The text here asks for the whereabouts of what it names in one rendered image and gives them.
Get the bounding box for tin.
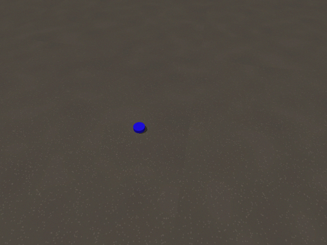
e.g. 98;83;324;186
133;122;145;133

